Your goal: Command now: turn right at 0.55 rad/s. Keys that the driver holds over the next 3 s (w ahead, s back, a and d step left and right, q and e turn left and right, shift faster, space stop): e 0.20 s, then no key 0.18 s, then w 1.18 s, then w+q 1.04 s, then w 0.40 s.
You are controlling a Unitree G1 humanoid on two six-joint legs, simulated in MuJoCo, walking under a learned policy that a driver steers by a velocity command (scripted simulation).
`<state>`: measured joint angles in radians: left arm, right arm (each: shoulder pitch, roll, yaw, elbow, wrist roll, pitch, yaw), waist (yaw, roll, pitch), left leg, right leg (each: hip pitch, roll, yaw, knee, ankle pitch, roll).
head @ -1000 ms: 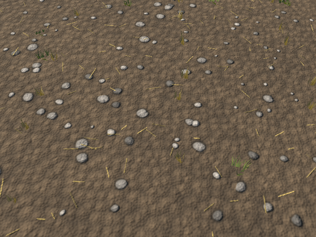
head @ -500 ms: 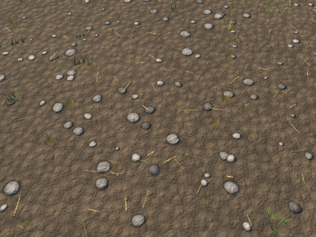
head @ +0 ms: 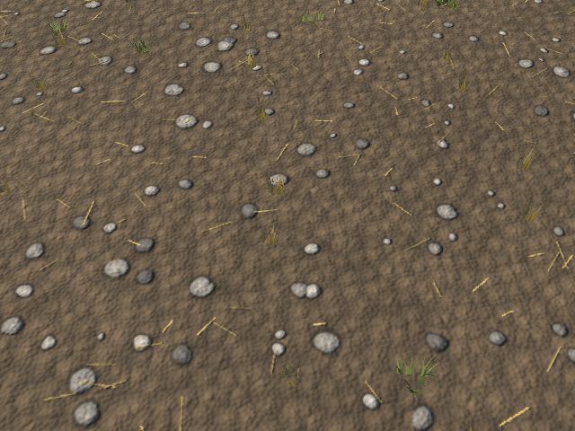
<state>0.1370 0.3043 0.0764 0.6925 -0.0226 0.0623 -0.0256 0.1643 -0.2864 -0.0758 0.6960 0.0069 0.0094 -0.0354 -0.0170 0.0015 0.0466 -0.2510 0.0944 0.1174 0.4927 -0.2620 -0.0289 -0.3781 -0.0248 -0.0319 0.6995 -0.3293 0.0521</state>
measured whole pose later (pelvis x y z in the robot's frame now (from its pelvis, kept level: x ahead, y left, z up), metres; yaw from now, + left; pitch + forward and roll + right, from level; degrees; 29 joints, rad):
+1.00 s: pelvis +0.17 -0.10 +0.00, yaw -13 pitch +2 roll +0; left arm 0.18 0.28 0.05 0.70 -0.01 -0.08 -0.03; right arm 0.37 -0.30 -0.05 0.78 0.03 -0.07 0.00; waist -0.03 0.03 0.01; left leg -0.34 0.04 -0.04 1.09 -0.41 0.02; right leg -0.34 0.02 -0.04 0.53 -0.22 -0.06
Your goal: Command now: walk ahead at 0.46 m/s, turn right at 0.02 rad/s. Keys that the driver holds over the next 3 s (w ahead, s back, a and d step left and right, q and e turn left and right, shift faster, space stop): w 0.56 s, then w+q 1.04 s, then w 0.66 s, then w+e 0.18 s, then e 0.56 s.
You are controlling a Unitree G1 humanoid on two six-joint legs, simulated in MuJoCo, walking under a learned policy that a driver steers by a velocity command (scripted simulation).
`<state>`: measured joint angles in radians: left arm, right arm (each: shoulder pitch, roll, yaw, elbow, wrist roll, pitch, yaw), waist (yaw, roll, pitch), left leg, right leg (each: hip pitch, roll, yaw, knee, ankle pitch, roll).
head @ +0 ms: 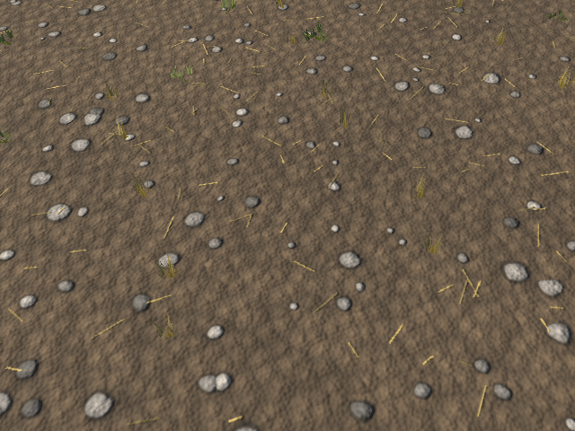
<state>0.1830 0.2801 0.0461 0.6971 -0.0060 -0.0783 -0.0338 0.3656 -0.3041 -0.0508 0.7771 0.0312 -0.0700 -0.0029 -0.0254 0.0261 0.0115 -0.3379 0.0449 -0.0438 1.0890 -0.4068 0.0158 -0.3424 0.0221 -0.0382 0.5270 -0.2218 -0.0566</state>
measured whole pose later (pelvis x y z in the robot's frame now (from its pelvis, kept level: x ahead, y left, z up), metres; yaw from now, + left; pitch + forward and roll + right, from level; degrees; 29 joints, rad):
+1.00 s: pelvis +0.56 +0.00 -0.01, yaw +10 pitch +2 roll +0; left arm 0.08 0.26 0.04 0.70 0.00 -0.11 -0.02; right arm 0.39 -0.31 -0.06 0.80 0.03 -0.05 -0.01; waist -0.06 0.02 0.03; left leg -0.28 -0.03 -0.11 1.00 -0.49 0.02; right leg -0.42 0.00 -0.02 0.54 -0.16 -0.01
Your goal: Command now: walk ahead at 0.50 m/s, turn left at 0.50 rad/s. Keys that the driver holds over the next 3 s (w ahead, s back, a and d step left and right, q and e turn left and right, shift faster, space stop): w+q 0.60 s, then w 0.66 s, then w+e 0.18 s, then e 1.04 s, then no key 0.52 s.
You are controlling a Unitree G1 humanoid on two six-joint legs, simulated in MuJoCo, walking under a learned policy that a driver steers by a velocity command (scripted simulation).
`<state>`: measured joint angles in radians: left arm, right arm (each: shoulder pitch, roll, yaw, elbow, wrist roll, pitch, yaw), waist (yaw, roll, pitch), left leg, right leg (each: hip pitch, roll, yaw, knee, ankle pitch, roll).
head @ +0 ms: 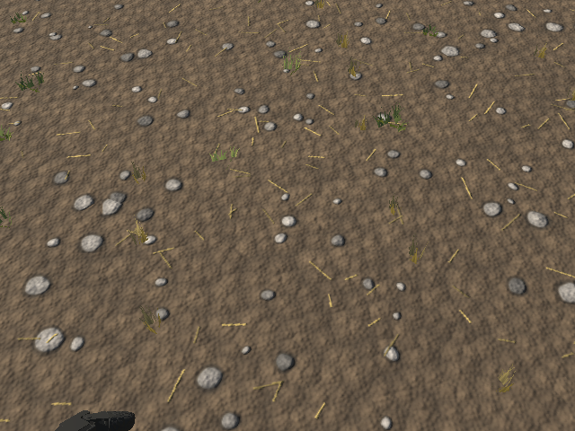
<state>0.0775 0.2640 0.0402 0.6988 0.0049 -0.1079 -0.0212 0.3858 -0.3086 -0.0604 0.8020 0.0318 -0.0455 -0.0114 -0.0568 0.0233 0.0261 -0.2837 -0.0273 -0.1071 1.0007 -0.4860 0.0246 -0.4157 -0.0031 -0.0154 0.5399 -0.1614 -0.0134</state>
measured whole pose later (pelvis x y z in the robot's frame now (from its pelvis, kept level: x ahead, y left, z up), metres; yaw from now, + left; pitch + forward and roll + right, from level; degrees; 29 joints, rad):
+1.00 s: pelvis +0.54 +0.14 -0.01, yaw +27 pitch +2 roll -1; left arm 0.06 0.28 0.04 0.71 0.00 -0.12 -0.04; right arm 0.39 -0.30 -0.06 0.79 0.01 -0.03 -0.01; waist -0.06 0.01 0.02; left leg -0.11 -0.07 -0.14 0.76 -0.47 0.05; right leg -0.46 0.02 -0.03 0.54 -0.12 -0.05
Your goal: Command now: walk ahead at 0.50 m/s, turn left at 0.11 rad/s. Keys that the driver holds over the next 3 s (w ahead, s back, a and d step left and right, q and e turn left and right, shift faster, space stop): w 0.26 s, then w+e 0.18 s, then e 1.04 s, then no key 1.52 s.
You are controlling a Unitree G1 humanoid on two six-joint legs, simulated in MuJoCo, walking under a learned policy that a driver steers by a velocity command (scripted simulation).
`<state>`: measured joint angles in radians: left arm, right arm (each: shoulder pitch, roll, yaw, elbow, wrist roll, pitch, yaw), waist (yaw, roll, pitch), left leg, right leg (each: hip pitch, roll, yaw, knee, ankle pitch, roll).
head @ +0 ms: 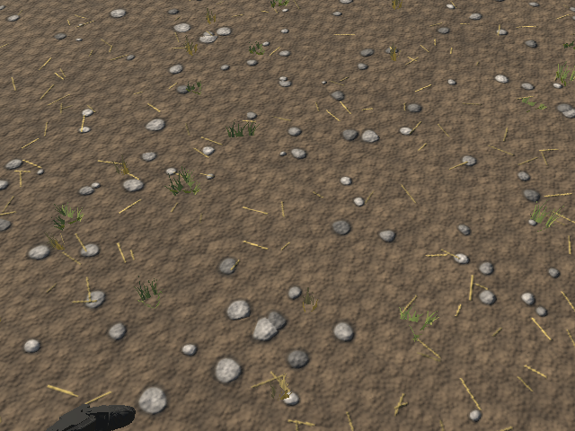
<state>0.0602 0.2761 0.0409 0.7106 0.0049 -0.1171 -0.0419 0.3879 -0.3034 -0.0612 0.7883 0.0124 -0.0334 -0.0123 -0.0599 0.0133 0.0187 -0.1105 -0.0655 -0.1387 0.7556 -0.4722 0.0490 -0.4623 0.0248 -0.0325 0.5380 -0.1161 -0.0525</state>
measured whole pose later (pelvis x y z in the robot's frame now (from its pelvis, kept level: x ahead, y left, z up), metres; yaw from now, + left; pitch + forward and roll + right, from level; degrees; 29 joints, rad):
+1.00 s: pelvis +0.41 +0.00 +0.01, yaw -21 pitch +2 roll +2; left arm 0.15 0.31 0.08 0.62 0.00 0.03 -0.01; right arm 0.10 -0.31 -0.07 0.80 0.00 -0.01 -0.01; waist 0.00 0.02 0.07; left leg -0.41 0.03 0.05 1.05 -0.56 -0.05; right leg -0.42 0.01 0.00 0.58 -0.19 -0.06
